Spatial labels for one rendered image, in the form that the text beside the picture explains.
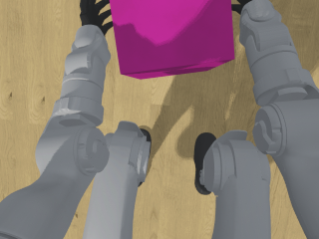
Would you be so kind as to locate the carton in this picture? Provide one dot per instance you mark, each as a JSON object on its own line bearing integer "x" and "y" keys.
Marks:
{"x": 160, "y": 38}

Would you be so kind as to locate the robot left upper arm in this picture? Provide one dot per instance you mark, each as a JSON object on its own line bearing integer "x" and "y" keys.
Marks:
{"x": 68, "y": 159}

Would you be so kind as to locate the right robot hand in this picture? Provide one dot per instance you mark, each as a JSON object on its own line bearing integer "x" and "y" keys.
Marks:
{"x": 238, "y": 7}

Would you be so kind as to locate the left robot forearm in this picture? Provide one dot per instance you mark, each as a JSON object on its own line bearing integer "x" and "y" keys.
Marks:
{"x": 83, "y": 82}

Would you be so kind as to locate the robot left shin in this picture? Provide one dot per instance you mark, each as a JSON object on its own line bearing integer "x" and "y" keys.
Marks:
{"x": 125, "y": 125}

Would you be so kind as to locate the robot left foot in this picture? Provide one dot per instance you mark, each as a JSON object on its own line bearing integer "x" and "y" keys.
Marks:
{"x": 149, "y": 139}

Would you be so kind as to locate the right robot forearm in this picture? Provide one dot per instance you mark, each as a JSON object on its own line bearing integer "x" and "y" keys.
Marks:
{"x": 272, "y": 57}

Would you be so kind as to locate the robot right upper arm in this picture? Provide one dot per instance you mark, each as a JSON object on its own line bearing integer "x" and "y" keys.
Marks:
{"x": 289, "y": 132}

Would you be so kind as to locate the left robot hand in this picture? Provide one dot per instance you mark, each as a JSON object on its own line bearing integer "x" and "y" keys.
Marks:
{"x": 90, "y": 14}

